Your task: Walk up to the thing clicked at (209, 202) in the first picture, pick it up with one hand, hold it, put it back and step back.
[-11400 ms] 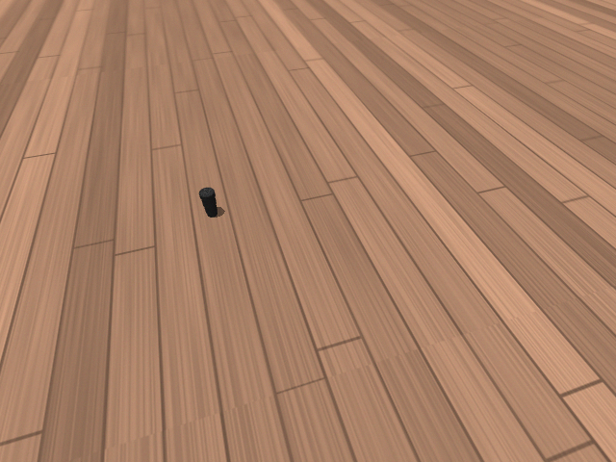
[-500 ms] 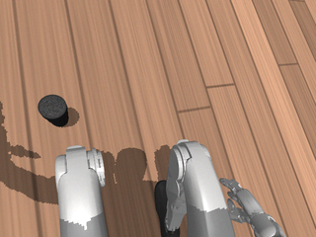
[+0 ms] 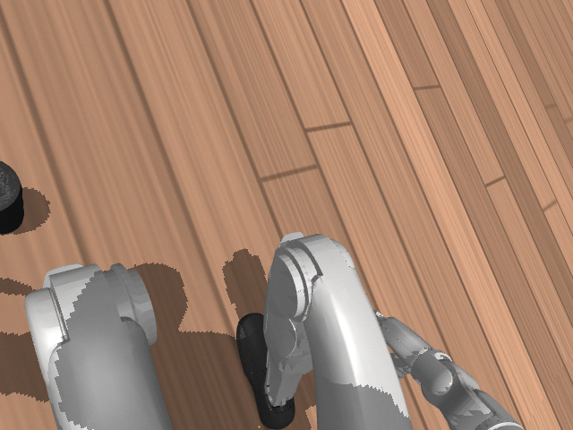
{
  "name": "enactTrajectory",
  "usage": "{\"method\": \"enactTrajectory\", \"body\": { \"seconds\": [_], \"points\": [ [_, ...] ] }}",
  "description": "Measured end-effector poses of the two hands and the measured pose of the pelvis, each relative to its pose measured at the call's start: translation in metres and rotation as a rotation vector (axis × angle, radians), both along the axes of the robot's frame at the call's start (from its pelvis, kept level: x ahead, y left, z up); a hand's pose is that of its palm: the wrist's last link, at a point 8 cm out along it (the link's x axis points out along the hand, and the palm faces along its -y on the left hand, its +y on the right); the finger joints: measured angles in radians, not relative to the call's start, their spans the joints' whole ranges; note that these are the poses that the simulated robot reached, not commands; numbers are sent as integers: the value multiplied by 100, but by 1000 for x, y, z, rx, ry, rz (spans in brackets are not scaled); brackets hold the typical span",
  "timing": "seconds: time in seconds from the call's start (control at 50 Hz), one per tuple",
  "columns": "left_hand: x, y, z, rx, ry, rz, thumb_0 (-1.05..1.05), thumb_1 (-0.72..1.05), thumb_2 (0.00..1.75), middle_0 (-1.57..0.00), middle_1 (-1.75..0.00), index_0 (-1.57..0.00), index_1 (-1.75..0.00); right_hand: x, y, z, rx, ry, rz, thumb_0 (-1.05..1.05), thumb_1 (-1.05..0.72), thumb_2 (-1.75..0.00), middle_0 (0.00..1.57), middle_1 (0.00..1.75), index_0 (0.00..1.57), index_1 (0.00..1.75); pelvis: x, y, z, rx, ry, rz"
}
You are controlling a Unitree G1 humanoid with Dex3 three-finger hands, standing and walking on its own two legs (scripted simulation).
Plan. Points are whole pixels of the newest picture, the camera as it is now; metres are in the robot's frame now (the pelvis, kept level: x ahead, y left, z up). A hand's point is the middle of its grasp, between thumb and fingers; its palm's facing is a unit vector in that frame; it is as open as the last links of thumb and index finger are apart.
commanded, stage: close in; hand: left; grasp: from the side
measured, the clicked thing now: out of the picture +0.43 +0.28 -0.21
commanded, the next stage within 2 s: rest palm in 0.40 s
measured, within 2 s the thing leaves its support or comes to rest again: leaves its support in 1.66 s
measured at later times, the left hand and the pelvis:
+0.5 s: hand out of the picture +0.40 +0.28 -0.17, palm faces +0.25 -0.97 +0.02, open 16.9 cm; pelvis -0.01 +0.01 +0.00, yaw -2 degrees
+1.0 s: hand out of the picture +0.42 +0.27 -0.18, palm faces +0.30 -0.95 +0.00, open 10.1 cm; pelvis -0.01 +0.01 +0.00, yaw -3 degrees
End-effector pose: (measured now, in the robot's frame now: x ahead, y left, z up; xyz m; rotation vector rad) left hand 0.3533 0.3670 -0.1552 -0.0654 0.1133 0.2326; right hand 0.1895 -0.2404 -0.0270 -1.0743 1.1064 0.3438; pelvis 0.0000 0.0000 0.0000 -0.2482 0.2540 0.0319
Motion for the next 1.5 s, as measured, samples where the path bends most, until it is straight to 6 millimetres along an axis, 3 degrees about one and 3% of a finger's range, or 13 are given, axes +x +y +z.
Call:
{"method": "enactTrajectory", "body": {
  "seconds": [0.62, 0.98, 1.16, 1.5],
  "points": [
    [11, -43, -24, 41, -35, 42, -1, -33, 15, -8, -8, -6, -8, -31, 11, 9, -97, 117, 26, 0, -91, -90, 21, 30, 20, 30, -9, 12, -4, -61, -73, -21],
    [25, -47, -27, 69, -43, 65, 0, 26, 51, -47, -42, -44, -43, -35, 11, 11, -119, 139, 22, 0, -88, -90, 21, 30, 20, 30, -9, 12, -4, -72, -77, -36],
    [29, -45, -27, 61, -37, 98, 2, 14, 60, -65, -67, -58, -68, -37, 9, 12, -125, 142, 16, 0, -88, -89, 21, 30, 20, 30, -9, 12, -2, -72, -72, -41],
    [38, -45, -30, 56, -43, 95, 2, -15, 93, -75, -100, -70, -102, -41, 10, 16, -140, 160, -5, 0, -89, -90, 21, 30, 20, 30, -8, 14, 0, -83, -64, -44]
  ]
}}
